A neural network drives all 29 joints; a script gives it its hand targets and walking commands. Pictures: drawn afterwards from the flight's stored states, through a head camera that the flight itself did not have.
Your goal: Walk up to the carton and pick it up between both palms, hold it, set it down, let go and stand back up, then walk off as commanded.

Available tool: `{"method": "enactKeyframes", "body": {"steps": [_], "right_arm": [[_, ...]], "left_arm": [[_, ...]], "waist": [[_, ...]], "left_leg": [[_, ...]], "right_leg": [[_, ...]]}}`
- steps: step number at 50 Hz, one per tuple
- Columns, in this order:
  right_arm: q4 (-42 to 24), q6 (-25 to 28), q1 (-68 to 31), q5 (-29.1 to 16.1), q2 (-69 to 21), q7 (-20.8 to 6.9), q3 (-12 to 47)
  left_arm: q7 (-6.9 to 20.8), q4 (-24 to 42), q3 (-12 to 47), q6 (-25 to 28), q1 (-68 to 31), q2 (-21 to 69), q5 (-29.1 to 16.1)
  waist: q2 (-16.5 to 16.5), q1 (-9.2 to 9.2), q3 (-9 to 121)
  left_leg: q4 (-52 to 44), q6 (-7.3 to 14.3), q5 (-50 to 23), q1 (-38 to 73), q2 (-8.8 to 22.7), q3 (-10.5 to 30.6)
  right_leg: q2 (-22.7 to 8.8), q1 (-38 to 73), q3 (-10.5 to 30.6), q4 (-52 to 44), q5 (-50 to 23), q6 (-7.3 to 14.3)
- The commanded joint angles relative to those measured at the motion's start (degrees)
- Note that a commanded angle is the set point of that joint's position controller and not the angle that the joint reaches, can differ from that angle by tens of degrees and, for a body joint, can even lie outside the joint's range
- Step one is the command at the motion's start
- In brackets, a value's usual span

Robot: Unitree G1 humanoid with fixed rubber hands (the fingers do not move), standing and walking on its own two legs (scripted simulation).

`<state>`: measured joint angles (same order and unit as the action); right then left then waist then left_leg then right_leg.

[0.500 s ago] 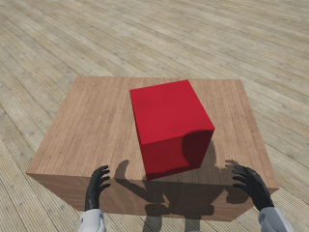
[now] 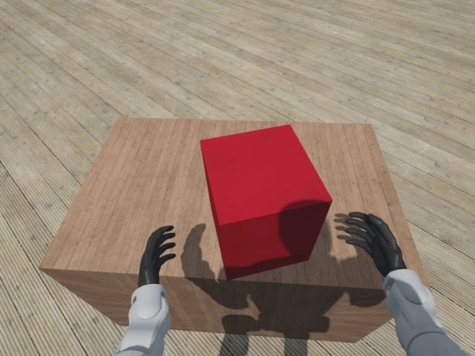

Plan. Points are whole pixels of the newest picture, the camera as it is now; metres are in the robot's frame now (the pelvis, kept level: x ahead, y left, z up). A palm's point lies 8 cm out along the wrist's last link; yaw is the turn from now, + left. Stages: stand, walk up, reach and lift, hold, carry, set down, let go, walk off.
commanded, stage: reach and lift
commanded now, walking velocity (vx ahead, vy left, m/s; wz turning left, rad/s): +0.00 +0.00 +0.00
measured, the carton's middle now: (257, 204) +0.42 -0.03 -0.06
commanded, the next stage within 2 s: none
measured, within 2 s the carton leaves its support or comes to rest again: neither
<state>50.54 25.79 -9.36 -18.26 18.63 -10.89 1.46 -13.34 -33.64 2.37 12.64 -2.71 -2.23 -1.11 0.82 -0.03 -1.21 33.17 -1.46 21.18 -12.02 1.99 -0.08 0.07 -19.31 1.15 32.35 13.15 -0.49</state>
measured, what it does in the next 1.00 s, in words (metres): stands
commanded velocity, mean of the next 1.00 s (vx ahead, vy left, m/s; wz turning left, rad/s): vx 0.00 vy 0.00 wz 0.00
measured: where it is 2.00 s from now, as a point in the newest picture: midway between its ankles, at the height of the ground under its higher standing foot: outside the picture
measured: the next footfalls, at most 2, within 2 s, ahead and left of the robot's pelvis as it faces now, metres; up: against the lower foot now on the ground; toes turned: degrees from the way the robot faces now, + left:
none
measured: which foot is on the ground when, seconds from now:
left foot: down 0.00-1.00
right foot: down 0.00-1.00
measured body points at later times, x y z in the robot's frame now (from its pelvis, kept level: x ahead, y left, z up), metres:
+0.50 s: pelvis +0.00 +0.00 +0.00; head +0.01 -0.01 +0.45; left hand +0.33 +0.16 +0.03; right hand +0.36 -0.24 +0.05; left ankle -0.04 +0.13 -0.73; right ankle +0.04 -0.13 -0.73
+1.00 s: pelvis +0.00 +0.00 +0.01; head +0.02 +0.00 +0.45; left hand +0.39 +0.15 +0.08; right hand +0.42 -0.22 +0.11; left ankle -0.04 +0.13 -0.73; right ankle +0.04 -0.13 -0.73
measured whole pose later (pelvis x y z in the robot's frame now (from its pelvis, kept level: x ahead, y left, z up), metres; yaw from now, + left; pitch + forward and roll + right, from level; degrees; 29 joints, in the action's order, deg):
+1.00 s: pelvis +0.00 +0.00 +0.01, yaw +0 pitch +2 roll +0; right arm 55.3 0.4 -42.2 -21.1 23.0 -9.4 2.7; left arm -15.1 -37.4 -2.7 -12.6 -34.7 -2.2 -1.4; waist 0.8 -0.7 -0.5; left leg 30.0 -1.6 18.8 -12.7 2.1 -0.1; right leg 0.2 -19.3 1.2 27.9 10.2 -0.5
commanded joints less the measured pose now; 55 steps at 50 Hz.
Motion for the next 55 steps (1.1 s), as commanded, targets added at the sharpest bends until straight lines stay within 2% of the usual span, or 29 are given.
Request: {"method": "enactKeyframes", "body": {"steps": [1, 2, 3, 4, 5, 7, 8, 11, 13, 14, 16, 21, 22, 24, 26, 27, 28, 32, 33, 36, 37, 40, 43, 45, 46, 48, 50, 53, 55], "right_arm": [[-6.88, -0.75, -19.59, -2.23, 11.81, 0.27, 4.4], [-6.68, -0.75, -20.65, -2.19, 12.38, 0.51, 3.97], [-5.56, -1.49, -22.55, -2.4, 13.08, 0.6, 3.74], [-6.38, -1.79, -22.73, -2.71, 13.75, 0.43, 3.33], [-6.77, -2.14, -23.92, -2.6, 13.59, 0.74, 3.49], [-6.13, -3.23, -25.61, -3.18, 14.28, 0.65, 3.63], [-4.39, -3.93, -26.16, -3.21, 14.29, 0.67, 3.69], [-6.14, -5.23, -29.82, -3.28, 14.64, 1.03, 3.41], [-3.33, -5.9, -31.57, -3.97, 15.38, 1.33, 4.34], [-4.68, -6.4, -33.29, -4.02, 15.11, 1.15, 4.45], [-3.32, -7.8, -34.68, -3.91, 15.54, 1.17, 4.54], [-2.36, -9.98, -36.71, -4.75, 16.41, 1.55, 4.52], [-1.75, -10.57, -36.55, -4.67, 15.9, 1.66, 5.16], [-3.1, -11.45, -41.27, -4.59, 16.99, 1.81, 4.36], [-4.28, -12.09, -42.84, -4.39, 16.18, 1.78, 4.26], [-3.48, -12.83, -42.27, -4.33, 16.54, 1.89, 3.81], [-3.15, -13.27, -44.03, -4.32, 16.7, 2.04, 4.38], [-4.59, -14.98, -48.7, -4.02, 16.89, 2.44, 3.82], [-1.95, -16.38, -48.74, -3.85, 16.66, 2.34, 4.17], [-3.45, -18.09, -53.6, -4.33, 15.84, 2.35, 4.59], [-1.12, -19.12, -52.44, -4.2, 15.41, 2.57, 5.05], [-2.05, -20.14, -56.05, -4.1, 16.36, 2.61, 4.01], [-0.11, -21.98, -56.72, -3.53, 17.25, 3.01, 3.01], [-0.59, -23.07, -59.87, -4.24, 17.39, 3.06, 3.89], [0.15, -23.71, -61.42, -4.03, 18.03, 3.13, 3.52], [-0.51, -24.15, -63.17, -4.32, 18.14, 3.17, 3.29], [0.22, -24.96, -62.73, -4.42, 19.66, 3.42, 2.79], [-0.11, -26.69, -66.86, -4.08, 18.43, 3.38, 4.04], [0.82, -27.11, -68.25, -4.39, 19.45, 3.23, 1.89]], "left_arm": [[-0.31, 13.39, -2.29, 0.44, -17.28, 0.18, -2.72], [-0.54, 12.76, -2.43, -0.17, -17.82, 0.04, -2.38], [-0.52, 12.1, -2.38, -0.77, -19.74, -0.17, -2.49], [-0.88, 13.15, -1.78, -1.26, -19.98, 0.52, -2.58], [-0.7, 12.99, -2.29, -2.0, -20.44, -0.22, -2.8], [-1.07, 11.9, -3.01, -3.07, -21.97, -0.45, -2.38], [-1.08, 11.95, -2.51, -3.71, -23.03, -0.61, -2.64], [-1.32, 12.43, -4.43, -5.08, -26.34, -1.73, -2.29], [-1.27, 10.91, -4.44, -6.48, -27.7, -1.49, -1.8], [-1.31, 10.38, -4.97, -6.85, -28.88, -1.83, -2.07], [-1.33, 10.98, -4.99, -7.89, -30.67, -1.62, -2.52], [-1.45, 11.13, -5.21, -11.08, -32.33, -1.32, -2.57], [-1.47, 10.77, -6.2, -11.78, -32.23, -1.65, -2.03], [-1.43, 11.81, -6.71, -12.46, -37.18, -2.6, -2.75], [-1.47, 11.07, -7.46, -13.05, -37.72, -2.85, -2.59], [-1.51, 11.85, -6.93, -13.66, -37.48, -2.17, -2.97], [-1.32, 10.47, -7.68, -14.35, -38.6, -2.87, -2.43], [-1.38, 10.78, -7.75, -15.18, -44.11, -3.71, -3.41], [-1.38, 8.15, -8.09, -16.45, -43.7, -3.71, -3.7], [-1.55, 6.6, -8.61, -17.71, -47.3, -4.88, -3.96], [-1.36, 4.02, -8.22, -18.56, -46.99, -4.63, -4.01], [-1.8, 5.7, -9.28, -18.99, -51.8, -6.8, -4.67], [-1.74, 4.57, -9.15, -21.17, -52.31, -6.47, -4.5], [-2.08, 5.03, -9.7, -21.91, -55.44, -7.11, -4.53], [-2.06, 3.51, -9.12, -22.6, -57.15, -7.11, -5.15], [-2.28, 4.99, -9.35, -23.58, -58.19, -7.08, -5.27], [-2.38, 6.65, -8.94, -25.07, -58.42, -7.48, -5.1], [-2.37, 3.45, -9.47, -25.55, -62.59, -8.47, -6.06], [-2.74, 5.39, -8.27, -26.18, -64.35, -7.59, -6.15]], "waist": [[-4.28, -6.77, 16.16], [-4.34, -7.09, 17.28], [-4.35, -6.15, 16.44], [-3.21, -6.79, 17.52], [-4.31, -6.29, 17.63], [-3.81, -7.49, 17.29], [-2.76, -6.62, 17.25], [-3.46, -8.07, 20.32], [-3.6, -7.28, 18.24], [-4.21, -8.64, 18.93], [-3.79, -7.71, 19.72], [-3.85, -7.38, 21.32], [-3.16, -8.21, 21.1], [-3.68, -7.71, 23.14], [-4.03, -9.15, 25.39], [-2.97, -8.08, 25.21], [-3.49, -8.38, 23.93], [-4.44, -8.25, 26.81], [-4.35, -8.69, 23.58], [-4.78, -9.56, 24.9], [-4.79, -9.25, 23.45], [-4.38, -9.77, 26.75], [-4.01, -8.73, 27.51], [-3.69, -10.43, 27.83], [-3.77, -9.24, 27.37], [-3.6, -10.03, 29.79], [-2.74, -8.81, 31.69], [-5.45, -10.04, 29.49], [-2.83, -8.86, 32.03]], "left_leg": [[-9.24, -1.08, -18.05, -7.92, -1.41, -3.09], [-9.07, -1.28, -18.92, -8.28, -1.35, -3.29], [-9.35, -1.36, -18.8, -8.47, -1.47, -2.9], [-9.49, -1.92, -20.22, -7.36, -1.12, -2.92], [-9.22, -1.87, -20.66, -7.57, -1.25, -2.82], [-9.8, -1.62, -19.01, -9.12, -1.23, -2.87], [-9.66, -1.75, -18.41, -9.3, -1.28, -2.83], [-9.38, -1.87, -20.97, -8.64, -1.53, -3.18], [-9.36, -2.17, -21.6, -9.63, -1.4, -2.82], [-9.56, -2.2, -22.18, -9.97, -1.39, -3.03], [-9.84, -1.96, -20.24, -10.36, -1.48, -2.89], [-9.64, -2.95, -25.52, -8.87, -1.3, -2.6], [-9.81, -3.08, -26.99, -8.6, -1.33, -2.76], [-10.12, -2.56, -23.35, -10.56, -1.61, -3.24], [-9.89, -2.73, -26.28, -10.46, -1.77, -3.45], [-10.02, -3.11, -26.13, -10.01, -1.74, -3.26], [-10.09, -3.29, -26.42, -10.7, -1.7, -3.35], [-10.58, -2.47, -22.82, -11.56, -1.98, -3.54], [-11.27, -2.48, -22.34, -12.34, -1.86, -3.33], [-11.48, -1.85, -20.42, -13.9, -1.71, -3.2], [-11.64, -1.86, -20.21, -13.92, -1.79, -3.27], [-11.24, -2.24, -21.61, -13.51, -2.03, -3.32], [-10.8, -2.9, -24.73, -11.96, -1.93, -3.17], [-11.31, -2.96, -23.72, -12.84, -1.78, -3.28], [-11.16, -3.02, -23.44, -13.18, -1.85, -3.07], [-10.81, -3.46, -26.42, -11.79, -1.66, -2.85], [-9.94, -4.19, -30.01, -9.12, -1.64, -2.76], [-11.21, -2.91, -24.88, -12.92, -1.84, -2.99], [-10.42, -4.0, -26.99, -10.66, -1.42, -2.37]], "right_leg": [[4.32, 14.18, -1.14, -5.42, -11.47, 3.35], [4.19, 14.42, -0.85, -5.31, -12.85, 3.27], [4.58, 14.39, -1.05, -5.42, -12.48, 3.33], [4.87, 13.57, -1.29, -5.31, -13.32, 3.64], [4.9, 14.41, -1.13, -5.56, -13.89, 3.49], [4.72, 14.87, -0.85, -5.83, -13.02, 3.8], [4.75, 15.07, -0.95, -5.4, -13.02, 3.71], [4.81, 15.48, -0.25, -5.37, -15.9, 3.69], [4.96, 16.12, -0.53, -5.35, -16.42, 3.64], [4.82, 16.93, -0.12, -5.38, -16.52, 3.78], [4.92, 16.83, -0.66, -5.71, -16.12, 3.74], [5.47, 16.91, -0.33, -6.1, -20.25, 3.72], [5.19, 18.4, 0.09, -6.45, -21.88, 3.98], [5.24, 17.54, -0.2, -6.36, -19.64, 3.78], [5.28, 18.79, 0.11, -6.29, -22.7, 3.68], [5.09, 19.09, -0.03, -6.36, -23.1, 3.72], [5.11, 19.75, 0.14, -6.38, -24.23, 3.8], [4.92, 18.9, 0.0, -7.08, -20.73, 3.14], [4.99, 18.41, 0.15, -7.25, -19.88, 3.31], [4.61, 17.65, 0.46, -7.46, -17.69, 3.31], [4.32, 18.2, 0.62, -7.9, -17.82, 3.07], [4.6, 18.25, 0.43, -7.63, -19.74, 3.08], [4.81, 18.43, 0.16, -7.86, -22.77, 3.18], [4.91, 18.06, 0.01, -7.73, -21.36, 3.23], [4.83, 17.85, -0.24, -7.81, -21.44, 3.27], [5.12, 18.17, -0.32, -7.93, -22.65, 3.35], [5.32, 17.43, -0.5, -7.98, -26.81, 3.51], [4.96, 17.5, -0.38, -8.21, -22.92, 3.09], [5.32, 15.73, -1.03, -8.07, -23.14, 3.48]]}}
